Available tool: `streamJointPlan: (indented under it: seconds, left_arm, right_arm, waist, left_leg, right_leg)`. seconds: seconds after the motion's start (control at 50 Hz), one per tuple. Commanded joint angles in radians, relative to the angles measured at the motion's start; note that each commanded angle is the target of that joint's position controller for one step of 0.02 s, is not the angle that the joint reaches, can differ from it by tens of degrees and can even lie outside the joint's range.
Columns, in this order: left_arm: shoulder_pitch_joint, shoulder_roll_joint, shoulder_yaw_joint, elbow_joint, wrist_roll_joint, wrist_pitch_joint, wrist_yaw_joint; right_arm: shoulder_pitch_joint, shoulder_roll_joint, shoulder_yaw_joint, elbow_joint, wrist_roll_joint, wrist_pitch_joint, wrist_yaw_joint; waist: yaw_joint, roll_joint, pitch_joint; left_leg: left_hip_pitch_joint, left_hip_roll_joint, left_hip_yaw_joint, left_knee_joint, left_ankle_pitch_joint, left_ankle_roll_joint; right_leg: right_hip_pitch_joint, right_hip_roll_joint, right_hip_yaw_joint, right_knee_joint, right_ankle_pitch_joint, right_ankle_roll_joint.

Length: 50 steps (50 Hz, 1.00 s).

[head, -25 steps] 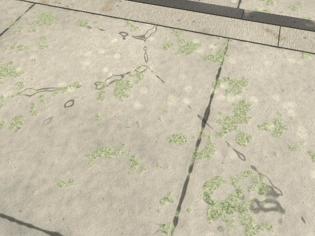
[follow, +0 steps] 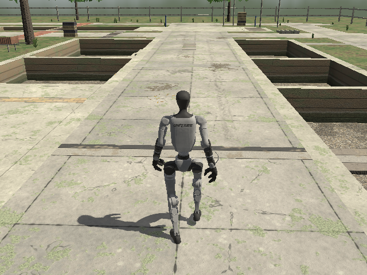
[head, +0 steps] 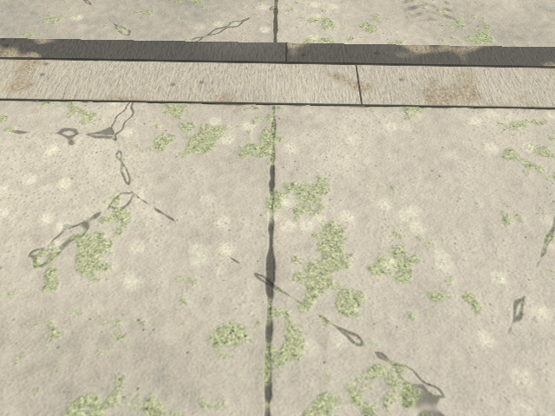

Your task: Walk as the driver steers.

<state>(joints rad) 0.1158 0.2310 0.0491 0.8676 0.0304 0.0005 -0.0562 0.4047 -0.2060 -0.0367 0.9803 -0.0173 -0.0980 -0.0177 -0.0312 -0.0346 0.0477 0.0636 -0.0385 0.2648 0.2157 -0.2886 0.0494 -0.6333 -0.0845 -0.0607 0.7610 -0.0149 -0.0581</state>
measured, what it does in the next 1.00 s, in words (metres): walks ahead, turning right: right foot, then left foot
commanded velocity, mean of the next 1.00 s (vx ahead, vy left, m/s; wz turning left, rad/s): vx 0.50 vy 0.00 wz -0.34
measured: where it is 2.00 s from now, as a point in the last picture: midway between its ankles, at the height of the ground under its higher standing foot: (353, 240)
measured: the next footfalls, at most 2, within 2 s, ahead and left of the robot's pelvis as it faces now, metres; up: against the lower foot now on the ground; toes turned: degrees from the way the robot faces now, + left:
right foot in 0.14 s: +0.23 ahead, -0.09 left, +0.00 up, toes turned -10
left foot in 0.68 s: +0.58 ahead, -0.01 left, +0.00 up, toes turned -18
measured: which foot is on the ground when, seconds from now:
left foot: down 0.00-0.16, up 0.18-0.66, down 0.68-1.00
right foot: up 0.00-0.12, down 0.14-0.68, up 0.70-1.00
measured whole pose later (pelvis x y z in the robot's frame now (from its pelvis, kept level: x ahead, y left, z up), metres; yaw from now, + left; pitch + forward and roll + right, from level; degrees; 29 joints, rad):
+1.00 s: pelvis +0.55 -0.08 +0.01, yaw -20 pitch +0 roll +1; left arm 0.17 0.26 0.03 0.85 0.04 -0.03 -0.04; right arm 0.40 -0.22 -0.04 0.95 -0.01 -0.08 0.02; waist -0.03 -0.05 0.03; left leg -0.05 -0.08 0.06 0.22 -0.18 0.08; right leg -0.61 -0.09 0.01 0.90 -0.14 -0.02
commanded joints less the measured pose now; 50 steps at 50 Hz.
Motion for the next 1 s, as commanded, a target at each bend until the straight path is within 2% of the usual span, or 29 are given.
streamJointPlan:
  seconds: [0.02, 0.06, 0.1, 0.12, 0.14, 0.16, 0.18, 0.2, 0.22, 0.24, 0.26, 0.3, 0.36, 0.44, 0.56, 0.6, 0.62, 0.64, 0.66, 0.68, 0.7, 0.72, 0.74, 0.76, 0.78, 0.82, 0.86, 0.94, 1.0]
  left_arm:
    - [-0.12, 0.028, -0.006, -0.099, 0.004, -0.014, -0.008]
    - [-0.097, 0.042, 0.001, -0.1, 0.006, -0.013, -0.004]
    - [0.008, 0.068, 0.016, -0.075, 0.007, -0.014, 0.005]
    - [0.109, 0.09, 0.03, -0.047, 0.008, -0.021, 0.012]
    - [0.264, 0.136, 0.054, -0.001, 0.019, -0.03, 0.025]
    - [0.312, 0.256, 0.089, 0.001, 0.025, -0.028, 0.041]
    - [0.288, 0.305, 0.097, -0.019, -0.005, -0.017, 0.039]
    - [0.258, 0.275, 0.09, -0.009, -0.019, -0.01, 0.046]
    - [0.21, 0.222, 0.077, -0.008, -0.025, -0.013, 0.051]
    - [0.161, 0.179, 0.066, -0.014, -0.024, -0.019, 0.055]
    - [0.131, 0.152, 0.057, -0.017, -0.032, -0.027, 0.06]
    - [0.137, 0.145, 0.05, -0.021, -0.036, -0.049, 0.058]
    - [0.197, 0.182, 0.058, -0.013, -0.033, -0.061, 0.054]
    - [0.285, 0.168, 0.051, 0.0, -0.031, -0.061, 0.054]
    - [0.375, 0.163, 0.038, 0.031, -0.017, -0.067, 0.068]
    - [0.363, 0.179, 0.038, 0.034, -0.012, -0.069, 0.075]
    - [0.338, 0.188, 0.038, 0.032, -0.011, -0.071, 0.078]
    - [0.317, 0.199, 0.039, 0.03, -0.01, -0.075, 0.079]
    - [0.305, 0.207, 0.04, 0.033, -0.007, -0.076, 0.075]
    - [0.297, 0.197, 0.036, 0.03, -0.01, -0.079, 0.07]
    - [0.345, 0.118, 0.015, -0.003, -0.03, -0.085, 0.064]
    - [0.456, 0.093, 0.014, 0.012, -0.043, -0.082, 0.061]
    - [0.376, 0.155, 0.022, 0.02, -0.009, -0.073, 0.066]
    - [0.294, 0.15, 0.022, 0.005, -0.007, -0.074, 0.057]
    - [0.255, 0.131, 0.016, -0.007, -0.007, -0.073, 0.05]
    - [0.263, 0.11, 0.01, -0.003, 0.008, -0.055, 0.037]
    - [0.257, 0.094, 0.005, -0.003, 0.011, -0.044, 0.03]
    - [0.091, 0.082, -0.005, -0.054, 0.01, -0.037, 0.021]
    - [-0.028, 0.059, -0.019, -0.091, 0.004, -0.042, 0.018]
  right_arm:
    - [0.04, -0.141, -0.028, -0.024, -0.002, -0.003, -0.011]
    - [0.03, -0.16, -0.032, -0.021, -0.005, 0.008, -0.018]
    - [0.014, -0.192, -0.042, -0.024, -0.009, 0.024, -0.022]
    - [0.009, -0.205, -0.046, -0.03, -0.008, 0.034, -0.019]
    - [-0.012, -0.207, -0.047, -0.047, -0.004, 0.039, -0.013]
    - [0.008, -0.111, -0.027, -0.105, 0.01, 0.033, 0.0]
    - [-0.058, -0.14, -0.036, -0.166, 0.007, 0.021, 0.012]
    - [-0.161, -0.152, -0.036, -0.187, 0.0, 0.01, 0.018]
    - [-0.16, -0.142, -0.03, -0.189, 0.009, -0.003, 0.019]
    - [-0.139, -0.138, -0.032, -0.172, 0.003, -0.002, 0.016]
    - [-0.122, -0.137, -0.032, -0.169, -0.016, 0.014, 0.015]
    - [-0.102, -0.123, -0.03, -0.169, -0.034, 0.049, 0.023]
    - [-0.181, -0.11, -0.026, -0.205, -0.031, 0.07, 0.03]
    - [-0.329, -0.114, -0.021, -0.253, -0.025, 0.07, 0.035]
    - [-0.479, -0.11, -0.005, -0.306, -0.014, 0.051, 0.05]
    - [-0.469, -0.126, -0.008, -0.314, -0.012, 0.044, 0.05]
    - [-0.419, -0.136, -0.012, -0.303, -0.011, 0.041, 0.047]
    - [-0.342, -0.154, -0.02, -0.279, -0.009, 0.037, 0.04]
    - [-0.215, -0.173, -0.032, -0.238, -0.007, 0.031, 0.029]
    - [-0.061, -0.2, -0.044, -0.197, -0.016, 0.021, 0.016]
    - [0.073, -0.288, -0.062, -0.189, -0.04, 0.016, 0.002]
    - [0.059, -0.332, -0.077, -0.166, -0.035, 0.029, 0.015]
    - [-0.041, -0.236, -0.058, -0.181, -0.005, 0.037, 0.024]
    - [-0.125, -0.171, -0.042, -0.194, 0.003, 0.036, 0.029]
    - [-0.159, -0.141, -0.032, -0.191, -0.004, 0.032, 0.031]
    - [-0.141, -0.119, -0.021, -0.159, 0.0, 0.019, 0.026]
    - [-0.093, -0.13, -0.023, -0.13, 0.007, 0.002, 0.029]
    - [-0.028, -0.144, -0.026, -0.09, 0.012, -0.001, 0.03]
    - [0.011, -0.143, -0.025, -0.065, 0.014, 0.001, 0.031]
  waist:
    - [-0.007, 0.098, 0.065]
    - [0.017, 0.116, 0.038]
    - [0.068, 0.138, -0.031]
    - [0.108, 0.134, -0.091]
    - [0.185, 0.077, -0.169]
    - [0.162, -0.114, -0.258]
    - [0.138, -0.127, -0.312]
    - [0.139, -0.006, -0.179]
    - [0.1, 0.031, -0.08]
    - [0.051, 0.075, -0.027]
    - [0.018, 0.067, -0.017]
    - [-0.003, 0.042, -0.048]
    - [0.015, 0.019, -0.035]
    - [0.075, -0.018, -0.006]
    - [0.134, -0.03, 0.012]
    - [0.113, -0.04, 0.022]
    - [0.081, -0.044, 0.017]
    - [0.045, -0.05, -0.012]
    - [-0.012, -0.032, -0.075]
    - [-0.084, 0.007, -0.164]
    - [-0.098, 0.149, -0.307]
    - [-0.031, 0.332, -0.337]
    - [-0.004, 0.143, -0.182]
    - [0.008, 0.068, -0.072]
    - [0.024, 0.055, -0.033]
    - [0.052, 0.112, -0.021]
    - [0.059, 0.116, -0.031]
    - [0.033, 0.103, 0.018]
    - [0.007, 0.102, 0.029]
  left_leg:
    - [-0.003, 0.3, -0.049, -0.029, 0.601, 0.069]
    - [0.048, 0.31, -0.015, 0.068, 0.858, 0.061]
    - [0.073, 0.316, 0.004, 0.266, 1.088, 0.06]
    - [0.041, 0.317, 0.004, 0.437, 1.061, 0.058]
    - [-0.103, 0.295, 0.016, 0.694, 0.864, 0.027]
    - [-0.479, 0.175, 0.014, 1.058, 0.183, -0.025]
    - [-0.729, 0.002, -0.195, 1.261, -0.263, -0.053]
    - [-0.826, 0.081, -0.295, 1.236, -0.158, -0.042]
    - [-0.801, 0.119, -0.289, 1.146, -0.068, -0.038]
    - [-0.74, 0.149, -0.29, 1.051, -0.035, -0.041]
    - [-0.677, 0.161, -0.292, 0.996, -0.025, -0.056]
    - [-0.615, 0.163, -0.284, 0.939, -0.016, -0.082]
    - [-0.66, 0.16, -0.263, 0.83, 0.064, -0.109]
    - [-0.748, 0.151, -0.257, 0.639, 0.209, -0.109]
    - [-0.733, 0.101, -0.23, 0.423, 0.287, -0.056]
    - [-0.676, 0.084, -0.234, 0.366, 0.244, -0.024]
    - [-0.598, 0.067, -0.232, 0.334, 0.209, -0.004]
    - [-0.489, 0.035, -0.222, 0.317, 0.163, 0.014]
    - [-0.343, 0.002, -0.207, 0.277, 0.145, 0.034]
    - [-0.124, 0.057, -0.257, 0.241, 0.162, 0.065]
    - [0.129, 0.309, -0.588, 0.217, 0.014, 0.135]
    - [0.217, 0.47, -1.002, 0.072, 0.026, 0.246]
    - [0.077, 0.419, -0.943, 0.044, -0.109, 0.22]
    - [-0.063, 0.376, -0.776, 0.024, -0.089, 0.199]
    - [-0.136, 0.323, -0.67, -0.004, -0.005, 0.172]
    - [-0.207, 0.26, -0.533, -0.036, 0.157, 0.143]
    - [-0.207, 0.248, -0.48, -0.051, 0.277, 0.154]
    - [-0.175, 0.225, -0.403, -0.109, 0.321, 0.163]
    - [-0.157, 0.192, -0.342, -0.106, 0.4, 0.143]
  right_leg:
    - [0.006, 0.028, -0.062, -0.092, -0.023, -0.035]
    - [0.074, 0.075, -0.095, -0.119, -0.112, -0.074]
    - [0.202, 0.143, -0.121, -0.133, -0.226, -0.122]
    - [0.323, 0.174, -0.113, -0.176, -0.252, -0.149]
    - [0.55, 0.154, -0.035, -0.271, -0.234, -0.191]
    - [0.842, -0.131, 0.388, -0.307, -0.304, -0.302]
    - [0.932, -0.269, 0.831, -0.465, -0.227, -0.401]
    - [0.852, -0.24, 0.665, -0.489, -0.187, -0.362]
    - [0.714, -0.209, 0.548, -0.505, -0.107, -0.32]
    - [0.61, -0.149, 0.454, -0.518, -0.006, -0.268]
    - [0.539, -0.099, 0.384, -0.527, 0.08, -0.244]
    - [0.494, -0.055, 0.327, -0.53, 0.185, -0.236]
    - [0.471, -0.022, 0.308, -0.551, 0.179, -0.222]
    - [0.553, -0.016, 0.313, -0.564, 0.176, -0.181]
    - [0.698, -0.053, 0.309, -0.529, 0.296, -0.157]
    - [0.721, -0.082, 0.317, -0.507, 0.358, -0.142]
    - [0.71, -0.085, 0.305, -0.479, 0.434, -0.125]
    - [0.702, -0.079, 0.292, -0.413, 0.572, -0.109]
    - [0.694, -0.05, 0.267, -0.268, 0.662, -0.094]
    - [0.595, -0.005, 0.229, -0.064, 0.553, -0.078]
    - [0.379, 0.088, 0.172, 0.255, 0.181, -0.049]
    - [0.129, 0.24, 0.144, 0.487, -0.517, -0.028]
    - [0.056, 0.158, 0.199, 0.536, -0.44, -0.044]
    - [0.059, 0.117, 0.188, 0.495, -0.351, -0.042]
    - [0.077, 0.084, 0.173, 0.444, -0.307, -0.039]
    - [0.132, 0.051, 0.147, 0.38, -0.28, -0.018]
    - [0.124, 0.041, 0.118, 0.353, -0.262, 0.0]
    - [-0.01, -0.008, 0.065, 0.215, -0.143, 0.039]
    - [0.001, -0.004, 0.026, 0.034, -0.046, 0.054]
